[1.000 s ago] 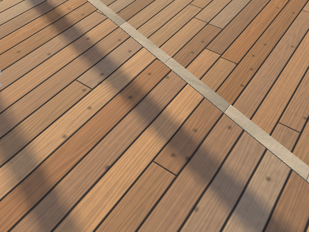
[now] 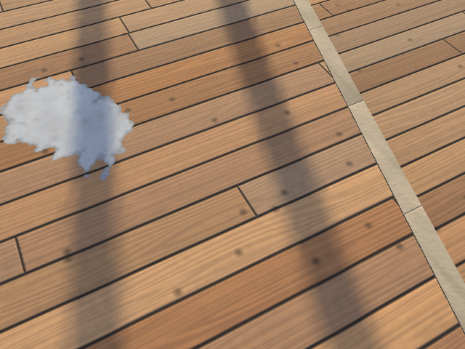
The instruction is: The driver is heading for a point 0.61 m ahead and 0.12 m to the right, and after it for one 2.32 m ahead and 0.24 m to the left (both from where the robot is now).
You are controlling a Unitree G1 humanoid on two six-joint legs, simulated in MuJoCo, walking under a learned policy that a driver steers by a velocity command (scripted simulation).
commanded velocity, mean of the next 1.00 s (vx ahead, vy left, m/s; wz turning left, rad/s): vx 0.16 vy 0.00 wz -0.27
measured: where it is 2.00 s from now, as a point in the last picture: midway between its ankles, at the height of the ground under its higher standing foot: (338, 297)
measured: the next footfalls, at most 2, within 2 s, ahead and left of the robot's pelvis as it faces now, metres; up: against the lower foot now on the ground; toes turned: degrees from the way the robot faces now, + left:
right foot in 0.34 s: +0.34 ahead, -0.12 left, +0.00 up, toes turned +1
left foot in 0.74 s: +0.32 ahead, +0.11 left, +0.00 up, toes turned -17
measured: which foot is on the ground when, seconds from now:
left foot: down 0.00-0.34, up 0.36-0.72, down 0.74-1.00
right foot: up 0.00-0.32, down 0.34-0.76, up 0.78-1.00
